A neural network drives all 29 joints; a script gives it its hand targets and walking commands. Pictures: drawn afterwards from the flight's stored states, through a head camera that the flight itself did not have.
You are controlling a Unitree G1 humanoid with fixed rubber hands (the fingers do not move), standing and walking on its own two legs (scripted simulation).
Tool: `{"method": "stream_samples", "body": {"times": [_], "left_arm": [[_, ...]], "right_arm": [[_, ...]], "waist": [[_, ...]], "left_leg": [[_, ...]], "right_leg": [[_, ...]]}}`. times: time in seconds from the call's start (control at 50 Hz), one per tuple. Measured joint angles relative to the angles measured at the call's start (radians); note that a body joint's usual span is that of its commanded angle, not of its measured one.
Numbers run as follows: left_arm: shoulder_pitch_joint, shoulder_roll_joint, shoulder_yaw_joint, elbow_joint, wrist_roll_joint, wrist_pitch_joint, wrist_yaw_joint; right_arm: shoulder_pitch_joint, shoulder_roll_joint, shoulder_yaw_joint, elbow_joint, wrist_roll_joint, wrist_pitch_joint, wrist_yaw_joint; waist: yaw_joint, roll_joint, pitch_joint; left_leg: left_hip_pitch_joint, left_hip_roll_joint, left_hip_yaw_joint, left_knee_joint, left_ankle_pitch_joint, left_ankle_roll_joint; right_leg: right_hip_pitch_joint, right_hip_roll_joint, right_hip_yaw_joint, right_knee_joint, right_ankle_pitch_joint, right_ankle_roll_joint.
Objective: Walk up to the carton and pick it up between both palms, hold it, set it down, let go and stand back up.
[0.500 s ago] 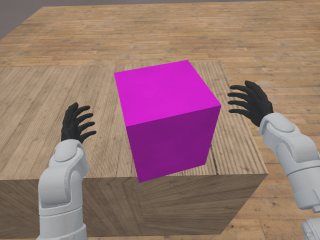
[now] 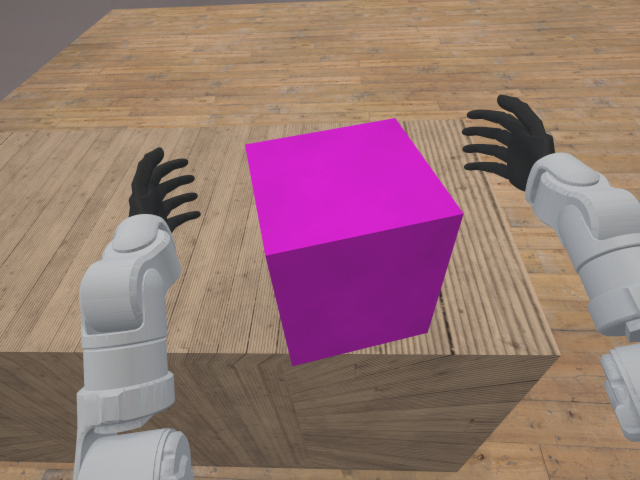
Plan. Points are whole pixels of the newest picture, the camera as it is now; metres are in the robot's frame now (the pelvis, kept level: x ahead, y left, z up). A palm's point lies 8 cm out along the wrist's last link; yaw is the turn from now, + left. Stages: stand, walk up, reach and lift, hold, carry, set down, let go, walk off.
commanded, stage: reach and lift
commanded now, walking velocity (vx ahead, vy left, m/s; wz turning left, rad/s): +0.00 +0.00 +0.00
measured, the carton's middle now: (342, 245) +0.42 +0.03 +0.06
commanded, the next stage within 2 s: none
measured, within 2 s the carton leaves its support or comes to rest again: neither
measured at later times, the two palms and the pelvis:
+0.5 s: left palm (143, 177) +0.38 +0.24 +0.22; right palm (502, 109) +0.48 -0.15 +0.24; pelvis +0.00 +0.00 +0.00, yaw +1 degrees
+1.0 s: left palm (179, 240) +0.37 +0.23 +0.13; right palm (466, 181) +0.48 -0.13 +0.13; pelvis -0.01 +0.00 +0.00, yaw +1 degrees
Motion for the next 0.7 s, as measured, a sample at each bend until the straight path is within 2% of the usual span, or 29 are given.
{"method": "stream_samples", "body": {"times": [0.28,0.4,0.5,0.6,0.7], "left_arm": [[-0.194,0.032,-0.016,0.201,-0.035,-0.048,0.017],[-0.257,0.049,-0.024,0.281,-0.036,-0.068,0.018],[-0.302,0.039,-0.034,0.357,-0.032,-0.09,0.029],[-0.3,0.023,-0.034,0.4,-0.01,-0.136,0.017],[-0.218,-0.007,-0.033,0.386,0.02,-0.201,-0.008]], "right_arm": [[-0.193,-0.01,0.028,0.181,0.006,0.001,0.013],[-0.273,-0.006,0.034,0.267,0.01,-0.002,0.018],[-0.316,-0.009,0.035,0.342,0.008,-0.003,0.038],[-0.32,0.013,0.016,0.391,-0.023,-0.033,0.047],[-0.25,0.05,-0.012,0.385,-0.063,-0.087,0.047]], "waist": [[0.034,-0.001,-0.016],[0.035,0.002,-0.027],[0.058,0.004,-0.036],[0.06,0.007,-0.025],[0.049,0.007,-0.003]], "left_leg": [[-0.058,0.003,-0.012,0.019,0.001,-0.003],[-0.075,0.0,-0.022,0.025,0.002,-0.002],[-0.088,-0.001,-0.023,0.03,0.002,0.0],[-0.082,-0.004,-0.033,0.021,0.008,0.0],[-0.067,-0.008,-0.041,0.008,0.014,0.0]], "right_leg": [[-0.046,0.004,-0.007,0.001,0.008,-0.002],[-0.056,0.002,-0.015,-0.001,0.01,0.0],[-0.067,0.002,-0.014,0.0,0.011,0.0],[-0.056,-0.001,-0.022,-0.01,0.014,0.001],[-0.04,-0.005,-0.029,-0.019,0.015,0.001]]}}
